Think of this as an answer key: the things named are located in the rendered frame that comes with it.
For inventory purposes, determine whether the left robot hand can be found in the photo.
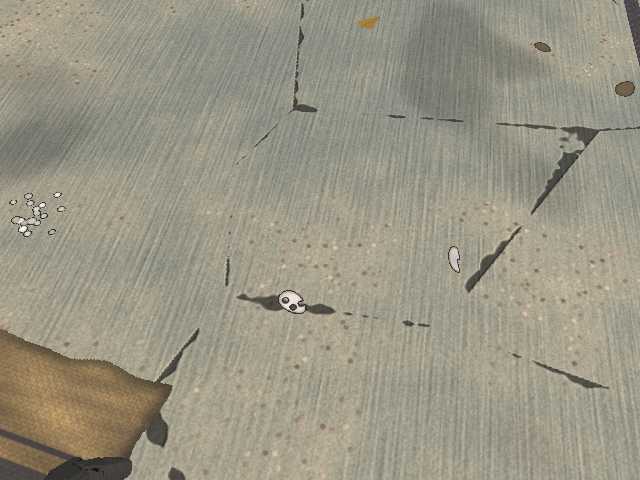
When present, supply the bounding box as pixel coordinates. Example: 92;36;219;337
44;457;132;480

